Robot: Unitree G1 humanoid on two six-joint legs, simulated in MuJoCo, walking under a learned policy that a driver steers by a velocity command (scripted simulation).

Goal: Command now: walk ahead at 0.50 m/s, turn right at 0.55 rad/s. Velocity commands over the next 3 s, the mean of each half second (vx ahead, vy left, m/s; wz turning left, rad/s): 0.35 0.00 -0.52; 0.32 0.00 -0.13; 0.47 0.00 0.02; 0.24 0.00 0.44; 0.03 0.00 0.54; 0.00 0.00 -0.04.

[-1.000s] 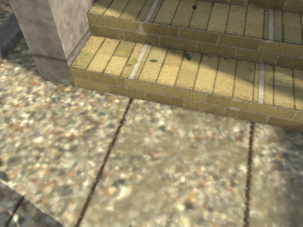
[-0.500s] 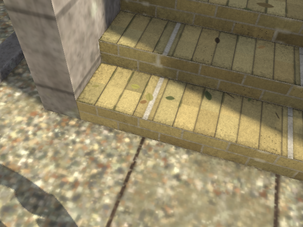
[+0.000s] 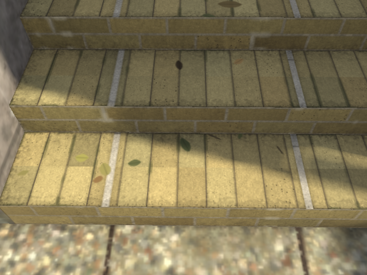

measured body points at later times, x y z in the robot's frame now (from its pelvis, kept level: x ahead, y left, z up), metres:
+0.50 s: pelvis +0.24 +0.03 +0.00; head +0.28 +0.03 +0.45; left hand +0.44 +0.27 -0.10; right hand +0.34 -0.26 -0.08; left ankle +0.36 +0.11 -0.73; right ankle +0.14 -0.08 -0.64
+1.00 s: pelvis +0.35 -0.01 +0.02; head +0.35 -0.02 +0.47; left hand +0.47 +0.24 -0.10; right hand +0.43 -0.29 -0.08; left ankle +0.44 +0.09 -0.69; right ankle +0.24 -0.10 -0.73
